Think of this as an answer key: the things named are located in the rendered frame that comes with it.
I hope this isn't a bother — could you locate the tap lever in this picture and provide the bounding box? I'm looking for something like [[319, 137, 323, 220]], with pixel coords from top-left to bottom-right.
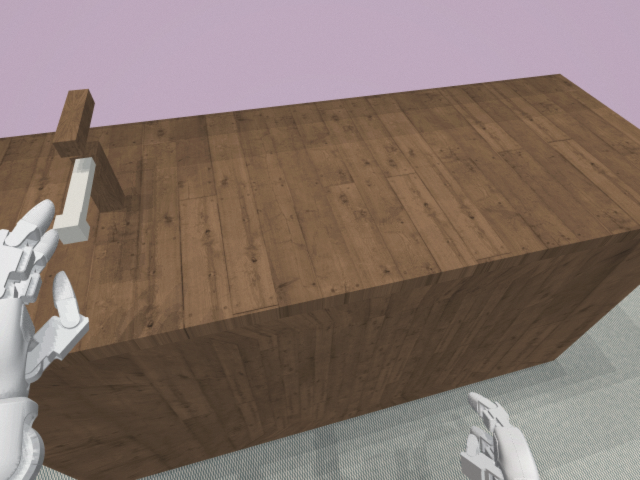
[[53, 157, 96, 244]]

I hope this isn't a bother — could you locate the counter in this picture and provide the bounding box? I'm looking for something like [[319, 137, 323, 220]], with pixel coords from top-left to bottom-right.
[[0, 74, 640, 480]]

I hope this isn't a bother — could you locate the robot left hand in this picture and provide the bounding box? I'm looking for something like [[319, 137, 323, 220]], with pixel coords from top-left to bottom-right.
[[0, 199, 89, 399]]

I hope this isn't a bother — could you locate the left robot forearm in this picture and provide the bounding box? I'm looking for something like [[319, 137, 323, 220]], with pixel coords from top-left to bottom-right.
[[0, 397, 45, 480]]

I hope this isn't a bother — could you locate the robot right hand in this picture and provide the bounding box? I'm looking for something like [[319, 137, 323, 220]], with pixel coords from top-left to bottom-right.
[[461, 392, 540, 480]]

